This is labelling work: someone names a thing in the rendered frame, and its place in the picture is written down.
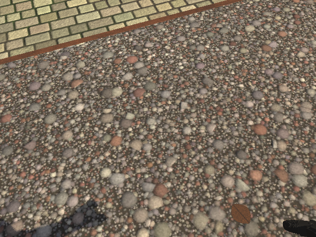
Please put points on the right robot hand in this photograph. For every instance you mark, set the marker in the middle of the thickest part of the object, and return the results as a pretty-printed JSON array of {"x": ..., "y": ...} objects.
[{"x": 302, "y": 227}]

